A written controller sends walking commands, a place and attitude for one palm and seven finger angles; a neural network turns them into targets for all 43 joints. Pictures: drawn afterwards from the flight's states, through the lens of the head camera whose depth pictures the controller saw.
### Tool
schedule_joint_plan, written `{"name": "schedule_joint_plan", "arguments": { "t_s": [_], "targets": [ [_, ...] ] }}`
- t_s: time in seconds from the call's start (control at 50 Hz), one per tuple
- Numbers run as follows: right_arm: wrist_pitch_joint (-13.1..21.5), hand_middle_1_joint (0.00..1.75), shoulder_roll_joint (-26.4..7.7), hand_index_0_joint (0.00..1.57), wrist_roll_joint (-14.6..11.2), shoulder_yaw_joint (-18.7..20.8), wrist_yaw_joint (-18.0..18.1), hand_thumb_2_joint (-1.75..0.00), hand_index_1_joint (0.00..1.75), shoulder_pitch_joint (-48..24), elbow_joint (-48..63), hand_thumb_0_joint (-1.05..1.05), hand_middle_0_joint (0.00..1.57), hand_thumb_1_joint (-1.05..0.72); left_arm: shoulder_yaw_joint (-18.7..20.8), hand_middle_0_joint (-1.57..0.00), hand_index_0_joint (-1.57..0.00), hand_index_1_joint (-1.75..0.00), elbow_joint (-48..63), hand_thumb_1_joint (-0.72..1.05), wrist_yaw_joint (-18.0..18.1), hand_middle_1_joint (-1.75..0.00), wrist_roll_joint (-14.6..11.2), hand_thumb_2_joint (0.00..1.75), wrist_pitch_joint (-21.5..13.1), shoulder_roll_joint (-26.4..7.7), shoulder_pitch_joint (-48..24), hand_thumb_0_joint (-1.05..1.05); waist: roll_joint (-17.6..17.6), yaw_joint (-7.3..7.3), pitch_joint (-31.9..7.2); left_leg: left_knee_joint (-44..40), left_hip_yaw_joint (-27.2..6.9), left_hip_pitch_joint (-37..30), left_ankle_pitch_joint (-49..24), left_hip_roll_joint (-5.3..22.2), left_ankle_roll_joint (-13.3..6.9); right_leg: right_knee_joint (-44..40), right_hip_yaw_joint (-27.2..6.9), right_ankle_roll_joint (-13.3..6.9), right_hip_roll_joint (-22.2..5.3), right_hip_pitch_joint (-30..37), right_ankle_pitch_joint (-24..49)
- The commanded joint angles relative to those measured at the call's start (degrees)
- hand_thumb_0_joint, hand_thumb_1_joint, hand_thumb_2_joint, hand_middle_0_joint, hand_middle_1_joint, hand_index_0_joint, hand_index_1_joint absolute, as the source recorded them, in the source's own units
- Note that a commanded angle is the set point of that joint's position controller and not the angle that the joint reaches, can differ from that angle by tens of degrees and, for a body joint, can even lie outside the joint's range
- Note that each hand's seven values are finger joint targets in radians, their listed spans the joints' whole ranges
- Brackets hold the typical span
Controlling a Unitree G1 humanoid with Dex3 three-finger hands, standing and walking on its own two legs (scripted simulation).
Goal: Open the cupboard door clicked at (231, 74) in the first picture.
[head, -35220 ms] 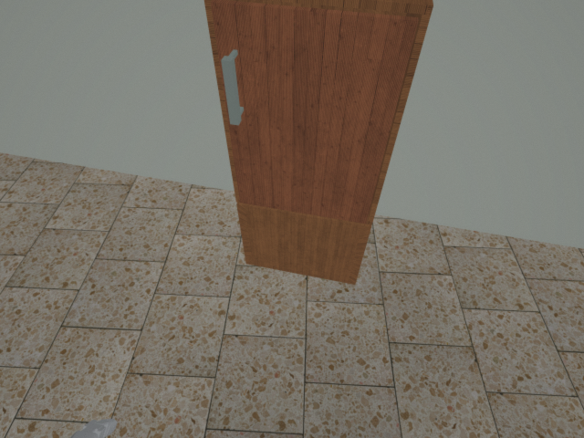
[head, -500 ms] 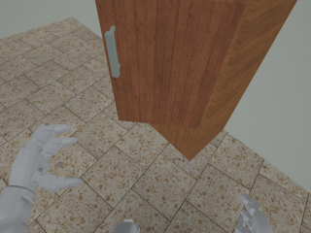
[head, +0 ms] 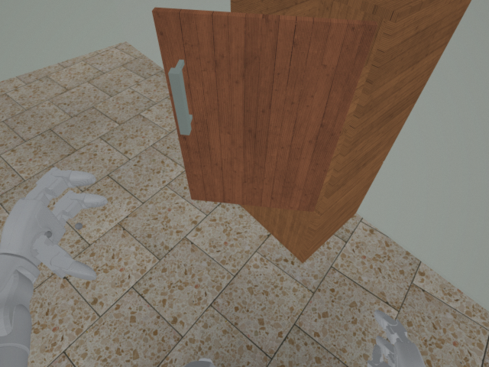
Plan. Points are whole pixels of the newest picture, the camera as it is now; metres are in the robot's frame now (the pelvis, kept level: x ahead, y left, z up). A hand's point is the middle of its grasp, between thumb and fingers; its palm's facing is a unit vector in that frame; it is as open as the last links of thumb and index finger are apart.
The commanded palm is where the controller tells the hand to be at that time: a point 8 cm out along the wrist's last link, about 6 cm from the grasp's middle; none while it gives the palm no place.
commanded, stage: raise the hand with hooked fingers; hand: left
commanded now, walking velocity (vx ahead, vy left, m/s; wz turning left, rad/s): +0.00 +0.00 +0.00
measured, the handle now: (183, 98) +0.63 +0.19 +0.08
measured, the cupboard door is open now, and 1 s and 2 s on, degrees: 42 42 42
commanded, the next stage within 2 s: move the hooked fingers beside the handle in 0.52 s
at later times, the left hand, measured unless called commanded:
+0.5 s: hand (89, 222) +0.29 +0.26 +0.10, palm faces -0.01 -1.00 -0.01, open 14.0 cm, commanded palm +0.26 +0.31 +0.10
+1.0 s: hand (113, 183) +0.37 +0.25 +0.10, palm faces -0.04 -1.00 +0.01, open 14.0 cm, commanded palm +0.34 +0.31 +0.10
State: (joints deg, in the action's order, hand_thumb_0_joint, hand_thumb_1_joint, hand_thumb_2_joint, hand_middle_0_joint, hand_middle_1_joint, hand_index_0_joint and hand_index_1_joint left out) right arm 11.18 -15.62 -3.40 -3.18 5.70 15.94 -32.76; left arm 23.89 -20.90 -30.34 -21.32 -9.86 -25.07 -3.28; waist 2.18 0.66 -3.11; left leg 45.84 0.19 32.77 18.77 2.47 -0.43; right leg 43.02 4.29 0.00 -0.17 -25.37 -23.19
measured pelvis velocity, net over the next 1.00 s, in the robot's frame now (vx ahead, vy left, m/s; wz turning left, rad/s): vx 0.00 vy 0.00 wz -0.01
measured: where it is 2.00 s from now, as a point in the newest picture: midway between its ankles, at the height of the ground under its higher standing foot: outside the picture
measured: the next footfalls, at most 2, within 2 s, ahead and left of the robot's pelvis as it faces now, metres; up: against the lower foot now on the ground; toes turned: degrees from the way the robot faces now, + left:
none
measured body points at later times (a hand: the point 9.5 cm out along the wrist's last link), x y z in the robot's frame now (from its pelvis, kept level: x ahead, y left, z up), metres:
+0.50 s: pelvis +0.00 -0.01 +0.00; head +0.03 -0.01 +0.45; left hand +0.29 +0.31 +0.10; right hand +0.15 -0.26 -0.08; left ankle +0.05 +0.11 -0.71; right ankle -0.01 -0.12 -0.71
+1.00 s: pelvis +0.00 +0.00 +0.00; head +0.04 +0.00 +0.45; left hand +0.36 +0.30 +0.10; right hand +0.13 -0.26 -0.09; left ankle +0.05 +0.11 -0.71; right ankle -0.01 -0.12 -0.71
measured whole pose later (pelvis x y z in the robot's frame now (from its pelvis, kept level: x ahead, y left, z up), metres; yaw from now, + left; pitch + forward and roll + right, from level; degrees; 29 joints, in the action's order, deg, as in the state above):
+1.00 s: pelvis +0.00 +0.00 +0.00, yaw -1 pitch +8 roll -2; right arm 8.1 -15.9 -3.3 -3.4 5.7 16.1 -34.3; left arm 22.5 -41.8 -28.8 -17.0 -11.5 -27.2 -24.3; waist 1.3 -1.5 -3.0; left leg 46.0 0.6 35.8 18.1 2.8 -0.1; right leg 44.3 3.7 -0.4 0.1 -29.2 -23.0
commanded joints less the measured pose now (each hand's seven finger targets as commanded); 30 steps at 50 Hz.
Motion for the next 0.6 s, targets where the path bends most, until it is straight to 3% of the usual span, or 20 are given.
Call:
{"name": "schedule_joint_plan", "arguments": {
  "t_s": [0.0, 0.06, 0.1, 0.16, 0.2, 0.26, 0.34, 0.38, 0.42, 0.44, 0.48, 0.54, 0.58],
  "targets": [
    [3.29, 0.30, -8.29, 0.20, -0.07, 3.77, 1.04, -0.90, 0.30, -2.86, 8.03, 0.00, 0.20, -0.90, 6.71, -0.30, -0.30, -1.20, 10.18, -0.50, -0.86, -1.20, -1.76, 0.30, -3.15, -16.34, -15.05, 0.00, 3.49, 0.11, -12.97, -7.78, -1.72, -14.01, -9.04, -2.17, -0.98, -7.40, -1.56, -1.25, 2.36, -0.54, 12.17],
    [3.28, 0.30, -8.43, 0.20, -0.14, 3.97, 0.86, -0.90, 0.30, -2.53, 8.15, 0.00, 0.20, -0.90, 5.33, -0.30, -0.30, -1.20, 6.93, -0.50, -1.81, -1.20, -2.36, 0.30, -2.46, -14.08, -12.52, 0.00, 0.14, 0.31, -11.50, -7.43, -1.15, -12.58, -9.26, -2.37, -1.23, -7.91, -2.19, -1.03, 2.20, -0.07, 12.98],
    [3.13, 0.30, -8.66, 0.20, -0.13, 4.01, 0.60, -0.90, 0.30, -2.51, 8.26, 0.00, 0.20, -0.90, 5.27, -0.30, -0.30, -1.20, 6.86, -0.50, -2.08, -1.20, -2.12, 0.30, -2.28, -14.58, -13.24, 0.00, 1.31, 0.21, -11.37, -7.42, -0.97, -12.12, -8.88, -2.46, -1.16, -7.84, -2.34, -0.89, 1.96, -0.73, 12.94],
    [3.09, 0.30, -8.66, 0.20, 0.01, 4.30, 0.39, -0.90, 0.30, -2.43, 8.47, 0.00, 0.20, -0.90, 6.42, -0.30, -0.30, -1.20, 8.23, -0.50, -1.53, -1.20, -2.19, 0.30, -3.20, -15.65, -13.53, 0.00, 0.39, 0.67, -12.33, -6.90, -0.74, -12.15, -9.83, -2.50, -1.27, -7.54, -2.83, -0.90, 1.98, 0.23, 13.65],
    [3.17, 0.30, -8.37, 0.20, 0.10, 4.33, 0.23, -0.90, 0.30, -2.27, 8.61, 0.00, 0.20, -0.90, 7.39, -0.30, -0.30, -1.20, 10.40, -0.50, -0.95, -1.20, -1.91, 0.30, -4.26, -16.59, -14.11, 0.00, 2.94, 0.76, -14.69, -6.78, -0.49, -13.69, -11.26, -2.54, -1.29, -7.08, -2.90, -0.84, 1.96, 0.76, 15.51],
    [3.05, 0.30, -8.28, 0.20, 0.17, 4.28, 0.40, -0.90, 0.30, -2.33, 8.27, 0.00, 0.20, -0.90, 7.63, -0.30, -0.30, -1.20, 10.05, -0.50, -0.27, -1.20, -2.24, 0.30, -5.14, -16.38, -14.18, 0.00, 0.84, 0.56, -12.80, -6.82, -0.46, -12.36, -9.98, -2.40, -1.32, -7.51, -3.21, -0.72, 2.03, 0.82, 14.05],
    [2.90, 0.30, -8.19, 0.20, -0.03, 4.24, 0.59, -0.90, 0.30, -2.56, 8.04, 0.00, 0.20, -0.90, 6.81, -0.30, -0.30, -1.20, 9.30, -0.50, -0.36, -1.20, -1.72, 0.30, -5.11, -15.64, -14.66, 0.00, 3.26, 0.25, -12.66, -7.18, -0.42, -12.97, -8.88, -2.40, -1.22, -7.57, -3.04, -0.63, 1.92, -0.34, 13.26],
    [2.89, 0.30, -8.22, 0.20, -0.01, 4.19, 0.71, -0.90, 0.30, -2.76, 8.00, 0.00, 0.20, -0.90, 6.61, -0.30, -0.30, -1.20, 9.45, -0.50, -0.48, -1.20, -1.82, 0.30, -4.90, -15.69, -14.78, 0.00, 2.09, 0.11, -12.71, -6.87, -0.36, -12.79, -9.32, -2.35, -1.36, -7.74, -3.57, -0.44, 1.80, 0.08, 14.00],
    [2.80, 0.30, -8.15, 0.20, -0.01, 4.09, 0.77, -0.90, 0.30, -2.75, 8.04, 0.00, 0.20, -0.90, 6.21, -0.30, -0.30, -1.20, 9.06, -0.50, -0.76, -1.20, -1.79, 0.30, -4.56, -15.20, -14.60, 0.00, 3.24, 0.07, -12.68, -6.96, -0.38, -13.01, -9.27, -2.41, -1.25, -7.61, -3.27, -0.51, 1.85, -0.30, 14.14],
    [2.68, 0.30, -8.15, 0.20, -0.09, 4.12, 0.81, -0.90, 0.30, -2.73, 8.06, 0.00, 0.20, -0.90, 6.11, -0.30, -0.30, -1.20, 8.35, -0.50, -0.74, -1.20, -1.83, 0.30, -4.37, -14.96, -14.34, 0.00, 1.41, -0.06, -12.37, -7.05, -0.47, -12.52, -8.81, -2.34, -1.26, -7.83, -3.21, -0.37, 1.90, -0.34, 13.59],
    [2.66, 0.30, -8.23, 0.20, -0.11, 3.96, 0.86, -0.90, 0.30, -2.97, 8.08, 0.00, 0.20, -0.90, 6.04, -0.30, -0.30, -1.20, 7.55, -0.50, -0.92, -1.20, -2.09, 0.30, -4.21, -14.99, -14.60, 0.00, 1.09, -0.03, -11.48, -6.96, -0.50, -11.85, -8.09, -2.36, -1.24, -8.04, -3.50, -0.40, 1.89, -0.62, 12.69],
    [2.73, 0.30, -8.17, 0.20, -0.07, 4.01, 0.89, -0.90, 0.30, -3.13, 8.23, 0.00, 0.20, -0.90, 6.13, -0.30, -0.30, -1.20, 8.65, -0.50, -0.85, -1.20, -1.76, 0.30, -4.52, -15.26, -15.27, 0.00, 3.18, 0.26, -12.95, -7.24, -0.73, -13.28, -8.75, -2.36, -1.17, -7.53, -2.88, -0.69, 1.97, -0.60, 13.12],
    [2.76, 0.30, -8.19, 0.20, -0.01, 4.07, 0.84, -0.90, 0.30, -3.10, 8.23, 0.00, 0.20, -0.90, 6.79, -0.30, -0.30, -1.20, 8.62, -0.50, -0.90, -1.20, -2.17, 0.30, -4.68, -15.65, -14.94, 0.00, 0.56, 0.16, -13.25, -6.75, -0.57, -13.05, -9.71, -2.33, -1.31, -7.49, -3.27, -0.42, 1.96, 0.06, 14.74]
  ]
}}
